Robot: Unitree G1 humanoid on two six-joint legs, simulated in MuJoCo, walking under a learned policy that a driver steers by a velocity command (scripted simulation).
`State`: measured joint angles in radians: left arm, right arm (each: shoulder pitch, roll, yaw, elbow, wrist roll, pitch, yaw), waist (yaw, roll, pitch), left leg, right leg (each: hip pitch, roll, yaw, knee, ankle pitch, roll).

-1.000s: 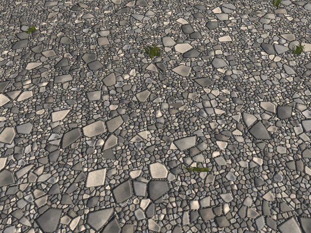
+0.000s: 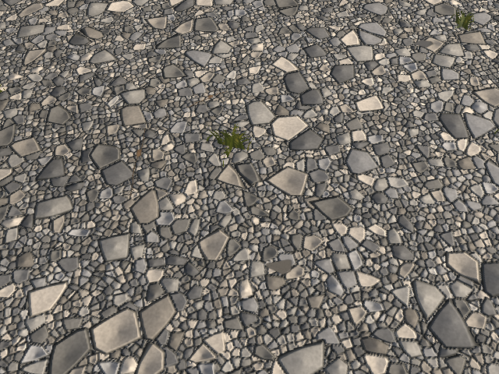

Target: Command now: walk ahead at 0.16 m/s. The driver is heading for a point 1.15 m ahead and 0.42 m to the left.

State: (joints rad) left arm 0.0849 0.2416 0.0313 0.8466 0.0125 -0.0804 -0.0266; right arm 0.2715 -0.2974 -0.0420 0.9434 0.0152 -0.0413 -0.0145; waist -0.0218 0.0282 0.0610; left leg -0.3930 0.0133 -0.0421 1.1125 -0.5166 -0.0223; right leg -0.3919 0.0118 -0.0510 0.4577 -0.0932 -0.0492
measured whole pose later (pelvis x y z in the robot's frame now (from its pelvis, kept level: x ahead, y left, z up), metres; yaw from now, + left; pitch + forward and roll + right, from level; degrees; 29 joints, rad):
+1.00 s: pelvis +0.25 +0.02 -0.01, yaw +7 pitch +1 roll +0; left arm 0.42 0.21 0.02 1.09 0.00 -0.09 0.02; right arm 0.03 -0.23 -0.05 0.85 0.03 -0.06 0.04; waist 0.07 0.01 0.03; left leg -0.67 0.04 0.04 0.73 -0.07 0.06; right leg 0.15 0.00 -0.14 0.22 -0.39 0.00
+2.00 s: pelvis +0.75 +0.18 +0.01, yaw +40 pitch +2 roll -2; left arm 0.32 0.28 0.07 0.87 -0.01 -0.09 0.00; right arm 0.10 -0.29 -0.07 0.65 0.01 -0.04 0.02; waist 0.09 0.04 0.05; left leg -0.67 0.09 -0.05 0.71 -0.03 0.01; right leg -0.02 0.01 -0.14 0.25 -0.26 0.00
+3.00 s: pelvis +0.88 +0.30 +0.00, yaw +43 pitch -1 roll +0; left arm 0.21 0.23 0.02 0.98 0.01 -0.01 0.03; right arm 0.13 -0.22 -0.05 1.01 0.00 0.01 -0.03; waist 0.01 0.00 0.04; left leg -0.24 -0.01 0.00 0.52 -0.25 0.01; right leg -0.17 -0.02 -0.01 0.51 -0.32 0.01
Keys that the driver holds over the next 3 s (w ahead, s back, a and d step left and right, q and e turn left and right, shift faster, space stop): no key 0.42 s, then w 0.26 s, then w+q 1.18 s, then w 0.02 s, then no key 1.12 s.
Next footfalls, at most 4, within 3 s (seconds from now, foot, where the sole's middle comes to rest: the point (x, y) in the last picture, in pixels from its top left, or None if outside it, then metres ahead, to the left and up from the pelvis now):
0.22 left None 0.13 0.15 -0.77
1.10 left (210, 365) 0.47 0.15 -0.77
1.62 right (243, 251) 0.80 0.06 -0.77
2.10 left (123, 243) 0.84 0.43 -0.77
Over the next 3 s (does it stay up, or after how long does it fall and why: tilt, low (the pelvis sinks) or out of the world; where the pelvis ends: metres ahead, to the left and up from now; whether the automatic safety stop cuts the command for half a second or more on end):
stays up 0.88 0.30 0.00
